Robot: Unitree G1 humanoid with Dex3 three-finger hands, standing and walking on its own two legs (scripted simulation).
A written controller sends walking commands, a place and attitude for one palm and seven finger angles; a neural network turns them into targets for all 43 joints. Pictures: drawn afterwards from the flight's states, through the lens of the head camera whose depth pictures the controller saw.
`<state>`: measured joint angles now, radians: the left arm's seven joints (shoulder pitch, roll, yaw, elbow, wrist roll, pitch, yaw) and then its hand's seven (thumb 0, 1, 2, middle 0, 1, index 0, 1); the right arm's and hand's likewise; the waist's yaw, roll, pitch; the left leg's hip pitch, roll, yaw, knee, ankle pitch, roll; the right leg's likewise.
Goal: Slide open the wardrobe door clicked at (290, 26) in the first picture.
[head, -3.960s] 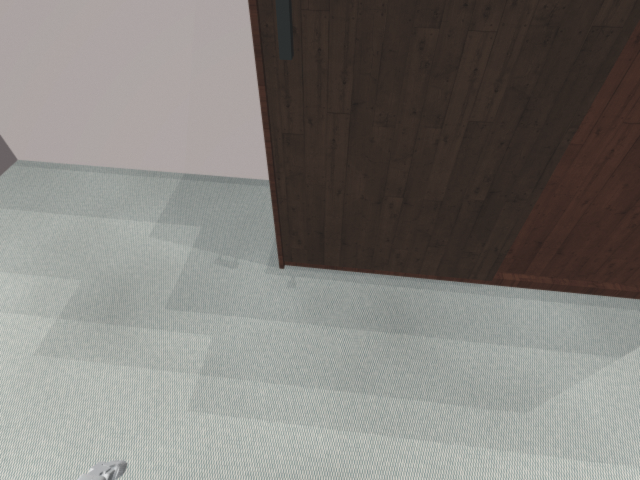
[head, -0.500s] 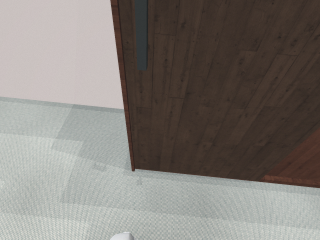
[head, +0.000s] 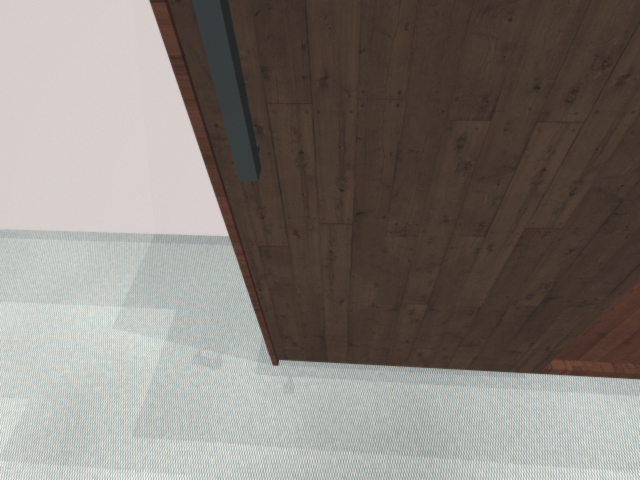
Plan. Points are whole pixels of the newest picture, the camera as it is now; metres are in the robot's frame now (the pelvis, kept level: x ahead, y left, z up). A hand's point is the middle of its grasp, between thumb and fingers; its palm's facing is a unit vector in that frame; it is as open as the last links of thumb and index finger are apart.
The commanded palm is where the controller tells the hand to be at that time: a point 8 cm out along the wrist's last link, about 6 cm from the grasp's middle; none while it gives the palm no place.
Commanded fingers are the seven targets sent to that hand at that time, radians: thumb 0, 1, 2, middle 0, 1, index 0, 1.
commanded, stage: come to a stop and stand still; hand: left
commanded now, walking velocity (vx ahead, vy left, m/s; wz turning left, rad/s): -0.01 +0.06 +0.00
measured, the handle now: (236, 88) +0.52 +0.12 +0.23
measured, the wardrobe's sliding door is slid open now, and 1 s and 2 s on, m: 0.00 0.00 0.00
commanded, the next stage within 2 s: look again from close up in 1.10 s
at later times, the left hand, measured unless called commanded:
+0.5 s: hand out of the picture -0.04 +0.19 -0.17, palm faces +0.02 -0.98 -0.22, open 7.3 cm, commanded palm none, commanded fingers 0.00 0.90 0.90 -0.20 -0.30 -0.20 -0.30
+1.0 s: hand out of the picture -0.02 +0.21 -0.16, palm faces -0.01 -0.97 -0.24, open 7.3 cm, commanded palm none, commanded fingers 0.00 0.90 0.90 -0.20 -0.30 -0.20 -0.30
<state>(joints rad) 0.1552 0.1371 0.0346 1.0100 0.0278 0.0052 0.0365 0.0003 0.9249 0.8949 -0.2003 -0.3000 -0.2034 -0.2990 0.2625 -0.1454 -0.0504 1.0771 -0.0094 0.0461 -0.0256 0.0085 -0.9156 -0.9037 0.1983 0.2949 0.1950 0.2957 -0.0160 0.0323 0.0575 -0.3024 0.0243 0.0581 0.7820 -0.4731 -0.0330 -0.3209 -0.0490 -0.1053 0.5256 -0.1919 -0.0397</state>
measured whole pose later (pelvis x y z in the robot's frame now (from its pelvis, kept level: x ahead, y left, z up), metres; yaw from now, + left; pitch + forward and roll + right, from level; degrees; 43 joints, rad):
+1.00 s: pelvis -0.05 +0.02 +0.00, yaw +0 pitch -1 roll +1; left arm 0.27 0.19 -0.02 1.06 0.01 -0.02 0.03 0.00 0.91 0.90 -0.20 -0.30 -0.20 -0.30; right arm 0.31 -0.17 0.01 1.08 -0.02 -0.01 -0.01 0.01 -0.91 -0.90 0.20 0.30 0.20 0.30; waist -0.01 0.01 0.02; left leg -0.21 0.01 0.08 0.46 -0.23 0.01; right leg -0.24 -0.03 -0.04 0.50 -0.24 -0.01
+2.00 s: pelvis -0.03 +0.01 +0.01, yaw +0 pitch -1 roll +1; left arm 0.21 0.24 -0.01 1.09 0.02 -0.02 0.02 0.00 0.91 0.89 -0.20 -0.30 -0.20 -0.30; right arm 0.20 -0.22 0.01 1.12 -0.02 -0.02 -0.02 0.01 -0.91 -0.90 0.20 0.30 0.20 0.30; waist 0.00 0.00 0.03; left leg -0.15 0.03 0.07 0.40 -0.23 -0.02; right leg -0.17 0.00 -0.05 0.43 -0.24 -0.03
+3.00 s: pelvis +0.03 +0.00 -0.01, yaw +2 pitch -2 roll +1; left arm 0.19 0.19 0.04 1.00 0.03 0.05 0.03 0.00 0.92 0.89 -0.20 -0.30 -0.20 -0.30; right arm 0.17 -0.14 -0.03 0.99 -0.03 0.00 -0.03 0.00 -0.91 -0.90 0.19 0.29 0.19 0.30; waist 0.02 -0.07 0.05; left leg -0.25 0.00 0.10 0.56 -0.27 0.03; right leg -0.37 -0.05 -0.07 0.73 -0.39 -0.01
